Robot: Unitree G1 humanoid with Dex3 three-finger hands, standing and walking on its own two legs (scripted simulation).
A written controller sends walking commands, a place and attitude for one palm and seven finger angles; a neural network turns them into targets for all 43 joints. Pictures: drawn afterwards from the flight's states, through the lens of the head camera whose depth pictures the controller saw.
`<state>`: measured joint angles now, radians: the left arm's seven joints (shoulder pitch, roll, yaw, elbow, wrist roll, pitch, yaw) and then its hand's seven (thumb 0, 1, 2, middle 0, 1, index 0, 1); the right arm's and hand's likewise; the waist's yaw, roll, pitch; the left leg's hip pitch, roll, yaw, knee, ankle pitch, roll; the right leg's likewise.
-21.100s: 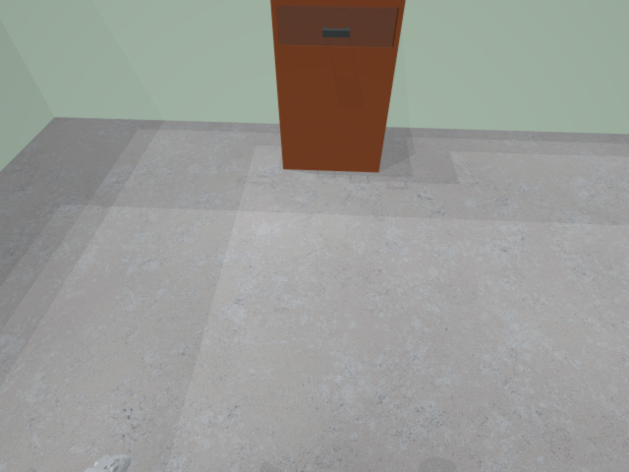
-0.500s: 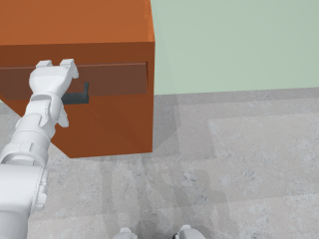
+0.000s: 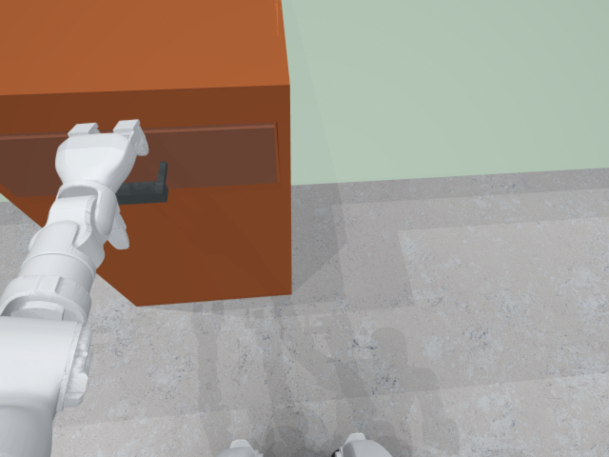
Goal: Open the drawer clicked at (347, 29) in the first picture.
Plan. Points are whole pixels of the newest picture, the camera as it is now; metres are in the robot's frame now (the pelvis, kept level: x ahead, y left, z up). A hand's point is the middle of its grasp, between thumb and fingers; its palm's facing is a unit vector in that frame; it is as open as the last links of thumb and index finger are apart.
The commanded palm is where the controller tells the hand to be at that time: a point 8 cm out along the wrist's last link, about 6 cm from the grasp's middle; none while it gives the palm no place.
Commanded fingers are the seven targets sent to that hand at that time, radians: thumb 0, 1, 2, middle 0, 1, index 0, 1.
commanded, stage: lower the fingers behind the handle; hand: left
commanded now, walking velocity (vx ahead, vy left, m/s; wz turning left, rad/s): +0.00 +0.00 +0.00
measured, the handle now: (133, 181) +0.53 +0.25 -0.03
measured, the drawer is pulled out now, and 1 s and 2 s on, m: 0.01 0.00 0.00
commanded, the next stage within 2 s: lift the fingers back up to retry in 1.64 s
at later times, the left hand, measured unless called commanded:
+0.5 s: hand (129, 197) +0.49 +0.24 -0.01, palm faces -0.10 -0.04 -0.99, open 13.8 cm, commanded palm +0.48 +0.24 +0.05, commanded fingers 0.00 -0.50 0.30 -0.30 -1.20 -0.30 -1.20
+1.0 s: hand (126, 204) +0.48 +0.25 -0.02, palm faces -0.07 -0.02 -1.00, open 13.8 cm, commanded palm +0.47 +0.24 +0.01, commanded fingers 0.00 -0.50 0.30 -0.30 -1.20 -0.30 -1.20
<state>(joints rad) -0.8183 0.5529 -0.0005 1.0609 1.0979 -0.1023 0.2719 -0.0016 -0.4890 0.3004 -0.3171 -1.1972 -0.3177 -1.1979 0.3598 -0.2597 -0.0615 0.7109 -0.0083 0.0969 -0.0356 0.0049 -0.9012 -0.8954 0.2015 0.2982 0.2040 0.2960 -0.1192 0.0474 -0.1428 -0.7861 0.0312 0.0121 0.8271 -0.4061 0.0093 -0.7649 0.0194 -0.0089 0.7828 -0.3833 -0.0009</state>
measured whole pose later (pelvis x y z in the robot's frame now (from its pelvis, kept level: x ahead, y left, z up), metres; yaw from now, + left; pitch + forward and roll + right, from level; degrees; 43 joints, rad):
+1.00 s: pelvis -0.02 +0.01 -0.03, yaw -1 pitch +25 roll -2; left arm -0.85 0.56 0.00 1.11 1.12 -0.11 0.34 0.00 -0.49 0.30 -0.26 -1.21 -0.32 -1.20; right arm 0.36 -0.25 -0.05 0.72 -0.03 0.08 -0.02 0.00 -0.90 -0.90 0.20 0.30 0.20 0.30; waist -0.14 0.05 -0.17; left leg -0.99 0.03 0.01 1.00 -0.46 0.02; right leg -0.96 0.02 -0.01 0.94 -0.43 0.01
